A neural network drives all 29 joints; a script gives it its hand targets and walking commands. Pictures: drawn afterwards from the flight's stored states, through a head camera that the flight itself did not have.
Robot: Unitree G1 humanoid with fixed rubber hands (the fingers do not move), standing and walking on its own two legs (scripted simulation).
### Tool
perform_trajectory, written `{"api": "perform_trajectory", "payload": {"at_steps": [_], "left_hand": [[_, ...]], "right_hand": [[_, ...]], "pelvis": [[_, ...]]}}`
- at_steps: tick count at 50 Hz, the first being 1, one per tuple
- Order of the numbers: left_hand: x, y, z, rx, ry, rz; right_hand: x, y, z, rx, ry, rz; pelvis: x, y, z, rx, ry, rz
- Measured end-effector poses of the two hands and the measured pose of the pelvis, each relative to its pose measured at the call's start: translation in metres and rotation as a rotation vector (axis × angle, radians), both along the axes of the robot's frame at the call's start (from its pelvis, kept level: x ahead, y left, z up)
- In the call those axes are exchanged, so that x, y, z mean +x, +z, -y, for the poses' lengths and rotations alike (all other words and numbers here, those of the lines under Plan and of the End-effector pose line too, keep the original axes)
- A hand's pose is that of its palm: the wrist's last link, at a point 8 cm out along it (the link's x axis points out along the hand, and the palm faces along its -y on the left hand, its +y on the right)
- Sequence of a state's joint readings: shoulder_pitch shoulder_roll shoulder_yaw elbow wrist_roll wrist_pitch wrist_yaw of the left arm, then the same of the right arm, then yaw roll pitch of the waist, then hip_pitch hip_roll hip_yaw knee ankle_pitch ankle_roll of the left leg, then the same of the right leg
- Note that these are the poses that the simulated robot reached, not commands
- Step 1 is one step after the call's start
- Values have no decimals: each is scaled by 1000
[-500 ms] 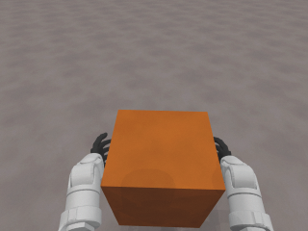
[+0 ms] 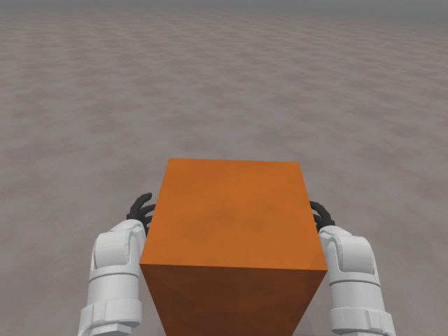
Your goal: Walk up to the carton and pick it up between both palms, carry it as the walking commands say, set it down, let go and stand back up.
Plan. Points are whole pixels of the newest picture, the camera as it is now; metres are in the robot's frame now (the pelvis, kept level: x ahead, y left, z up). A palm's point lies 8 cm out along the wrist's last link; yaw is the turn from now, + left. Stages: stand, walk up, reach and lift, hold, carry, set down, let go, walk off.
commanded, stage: carry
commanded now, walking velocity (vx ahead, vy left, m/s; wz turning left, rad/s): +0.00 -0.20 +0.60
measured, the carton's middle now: (230, 251) +0.29 +0.00 +0.03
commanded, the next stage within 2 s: none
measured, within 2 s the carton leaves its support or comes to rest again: neither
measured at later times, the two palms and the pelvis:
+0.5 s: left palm (113, 255) +0.23 +0.20 +0.09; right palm (307, 236) +0.28 -0.14 +0.08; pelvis -0.01 -0.03 -0.01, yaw +13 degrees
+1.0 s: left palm (82, 298) +0.16 +0.22 +0.08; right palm (278, 233) +0.30 -0.09 +0.07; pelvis -0.01 -0.06 -0.01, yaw +30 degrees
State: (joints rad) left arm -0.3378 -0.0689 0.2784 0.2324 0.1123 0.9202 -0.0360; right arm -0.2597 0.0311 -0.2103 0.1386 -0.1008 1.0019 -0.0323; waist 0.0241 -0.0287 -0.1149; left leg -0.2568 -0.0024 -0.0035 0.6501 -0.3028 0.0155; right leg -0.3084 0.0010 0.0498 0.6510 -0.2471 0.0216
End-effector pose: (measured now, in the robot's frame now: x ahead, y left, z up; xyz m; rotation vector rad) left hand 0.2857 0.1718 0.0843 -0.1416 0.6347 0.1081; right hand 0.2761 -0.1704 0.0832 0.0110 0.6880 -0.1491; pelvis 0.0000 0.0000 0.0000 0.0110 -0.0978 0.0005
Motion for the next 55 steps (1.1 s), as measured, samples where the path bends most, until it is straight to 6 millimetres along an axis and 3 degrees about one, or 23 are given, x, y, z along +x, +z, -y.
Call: {"api": "perform_trajectory", "payload": {"at_steps": [6, 11, 16, 22, 28, 33, 37, 44, 48, 55], "left_hand": [[-13, 10, 1, -1, 28, -23], [-27, 6, -18, -21, 80, -19], [-47, -3, -31, -47, 155, -87], [-55, 2, -28, -13, 210, -102], [-62, 6, -27, -17, 249, -106], [-79, -6, -44, -49, 313, -77], [-100, -17, -49, -70, 380, -114], [-113, -10, -45, -19, 446, -136], [-117, -4, -46, -27, 473, -111], [-148, -23, -61, -89, 569, -85]], "right_hand": [[-6, 11, 0, 9, -1, -23], [-5, 13, -20, -8, 41, -18], [-3, 9, -35, -37, 110, -85], [4, 0, -34, -1, 156, -100], [6, 1, -35, 2, 184, -105], [10, -1, -56, -25, 247, -77], [12, -6, -68, -43, 307, -113], [17, -20, -70, 13, 366, -140], [19, -14, -74, 12, 387, -115], [19, -12, -103, -41, 479, -91]], "pelvis": [[-4, 0, 7, -17, 91, -14], [-8, -13, 4, -55, 138, -46], [-9, -10, 13, -50, 141, -44], [-9, -10, 27, -47, 151, -74], [-9, -6, 33, -57, 277, -94], [-13, -17, 33, -75, 344, -94], [-14, -13, 41, -72, 352, -91], [-14, -11, 56, -78, 392, -97], [-13, -10, 58, -82, 478, -108], [-15, -16, 62, -91, 557, -104]]}}
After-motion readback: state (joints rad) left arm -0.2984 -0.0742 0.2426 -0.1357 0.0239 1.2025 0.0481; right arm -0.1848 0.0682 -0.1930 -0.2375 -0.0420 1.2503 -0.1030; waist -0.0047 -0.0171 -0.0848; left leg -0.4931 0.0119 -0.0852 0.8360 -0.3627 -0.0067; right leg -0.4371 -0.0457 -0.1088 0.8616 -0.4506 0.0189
